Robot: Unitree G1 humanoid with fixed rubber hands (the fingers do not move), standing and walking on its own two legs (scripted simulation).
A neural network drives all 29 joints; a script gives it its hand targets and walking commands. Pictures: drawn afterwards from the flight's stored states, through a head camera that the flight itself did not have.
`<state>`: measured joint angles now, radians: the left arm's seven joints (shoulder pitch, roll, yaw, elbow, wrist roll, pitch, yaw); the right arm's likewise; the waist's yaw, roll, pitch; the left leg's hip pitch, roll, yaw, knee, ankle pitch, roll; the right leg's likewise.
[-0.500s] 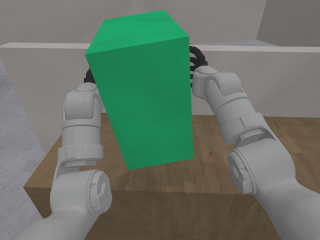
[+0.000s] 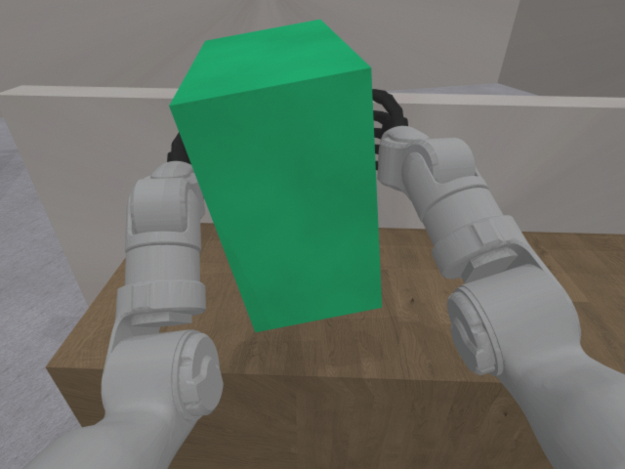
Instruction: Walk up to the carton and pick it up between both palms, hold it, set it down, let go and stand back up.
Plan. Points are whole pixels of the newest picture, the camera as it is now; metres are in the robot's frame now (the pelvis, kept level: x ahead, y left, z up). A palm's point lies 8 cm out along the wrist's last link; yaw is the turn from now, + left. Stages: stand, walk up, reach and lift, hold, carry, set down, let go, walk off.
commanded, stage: hold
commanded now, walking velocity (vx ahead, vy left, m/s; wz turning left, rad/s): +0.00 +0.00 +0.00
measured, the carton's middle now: (289, 167) +0.41 +0.02 +0.27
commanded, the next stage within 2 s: none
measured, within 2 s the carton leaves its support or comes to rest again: neither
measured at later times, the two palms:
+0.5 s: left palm (180, 174) +0.37 +0.15 +0.29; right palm (392, 147) +0.37 -0.11 +0.32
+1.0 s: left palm (184, 179) +0.37 +0.14 +0.28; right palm (392, 153) +0.37 -0.11 +0.31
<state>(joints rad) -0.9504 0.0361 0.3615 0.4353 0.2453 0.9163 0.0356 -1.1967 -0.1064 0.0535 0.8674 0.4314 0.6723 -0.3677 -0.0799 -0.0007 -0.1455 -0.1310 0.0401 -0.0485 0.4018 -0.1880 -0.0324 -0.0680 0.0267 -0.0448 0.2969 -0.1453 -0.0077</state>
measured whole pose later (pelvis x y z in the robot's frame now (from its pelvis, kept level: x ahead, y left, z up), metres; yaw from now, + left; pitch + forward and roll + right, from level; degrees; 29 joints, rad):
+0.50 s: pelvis +0.00 -0.01 +0.00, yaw +0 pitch -4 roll -1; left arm -0.98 0.05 0.37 0.48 0.24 0.91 0.03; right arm -1.21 -0.10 0.05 0.89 0.42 0.66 -0.37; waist -0.07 0.00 -0.16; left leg -0.14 0.04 -0.06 0.40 -0.18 -0.04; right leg -0.08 0.03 -0.05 0.30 -0.14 -0.01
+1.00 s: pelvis +0.00 +0.00 +0.00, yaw +0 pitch -5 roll -2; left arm -0.95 0.04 0.37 0.43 0.25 0.91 0.03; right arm -1.17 -0.10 0.06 0.85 0.44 0.68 -0.37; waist -0.08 0.00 -0.14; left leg -0.13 0.04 -0.05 0.40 -0.19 -0.03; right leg -0.07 0.03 -0.04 0.30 -0.15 -0.01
